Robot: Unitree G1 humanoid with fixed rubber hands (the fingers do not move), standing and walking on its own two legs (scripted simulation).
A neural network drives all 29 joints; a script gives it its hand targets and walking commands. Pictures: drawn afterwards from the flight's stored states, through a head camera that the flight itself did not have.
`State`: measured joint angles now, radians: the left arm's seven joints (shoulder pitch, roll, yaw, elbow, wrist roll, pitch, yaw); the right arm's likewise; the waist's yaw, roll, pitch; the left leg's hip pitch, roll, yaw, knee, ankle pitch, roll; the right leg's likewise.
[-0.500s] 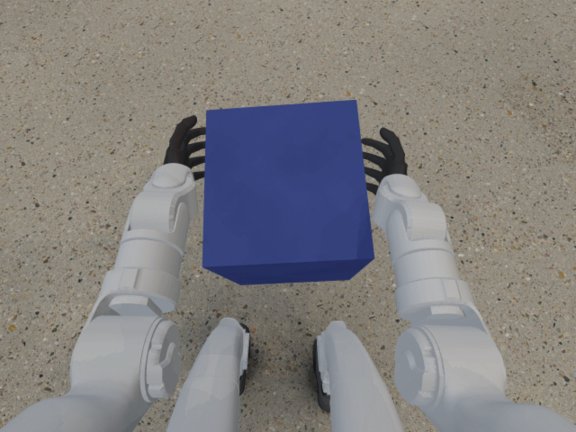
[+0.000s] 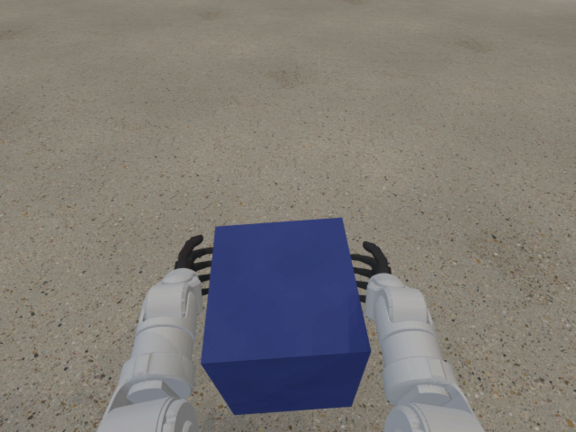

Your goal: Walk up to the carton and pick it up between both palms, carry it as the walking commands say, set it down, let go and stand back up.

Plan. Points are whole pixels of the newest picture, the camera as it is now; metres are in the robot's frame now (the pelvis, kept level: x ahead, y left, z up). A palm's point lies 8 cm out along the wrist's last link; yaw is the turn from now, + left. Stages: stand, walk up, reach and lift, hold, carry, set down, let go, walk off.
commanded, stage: reach and lift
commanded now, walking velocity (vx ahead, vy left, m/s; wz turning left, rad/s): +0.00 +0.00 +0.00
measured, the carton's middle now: (286, 320) +0.31 +0.00 -0.04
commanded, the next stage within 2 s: hold in 1.14 s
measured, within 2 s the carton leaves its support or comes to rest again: neither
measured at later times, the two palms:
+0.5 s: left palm (186, 286) +0.31 +0.15 +0.05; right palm (382, 292) +0.31 -0.14 +0.05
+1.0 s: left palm (186, 292) +0.31 +0.15 +0.05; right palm (384, 298) +0.30 -0.14 +0.04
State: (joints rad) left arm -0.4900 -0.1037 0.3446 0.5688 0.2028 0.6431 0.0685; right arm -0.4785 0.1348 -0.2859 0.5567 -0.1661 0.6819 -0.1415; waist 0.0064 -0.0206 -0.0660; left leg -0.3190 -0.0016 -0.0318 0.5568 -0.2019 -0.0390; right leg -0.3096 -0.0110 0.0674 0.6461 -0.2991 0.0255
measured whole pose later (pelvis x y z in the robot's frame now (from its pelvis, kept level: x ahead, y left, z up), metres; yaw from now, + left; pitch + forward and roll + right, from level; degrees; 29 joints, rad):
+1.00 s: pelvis +0.01 +0.00 +0.00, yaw +0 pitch -3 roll +2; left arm -0.35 -0.13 0.29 0.41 0.20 0.70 0.05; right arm -0.33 0.16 -0.23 0.39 -0.17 0.74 -0.14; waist 0.01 -0.02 -0.09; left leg -0.27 0.00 -0.03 0.51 -0.19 -0.04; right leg -0.27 -0.01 0.07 0.61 -0.30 0.02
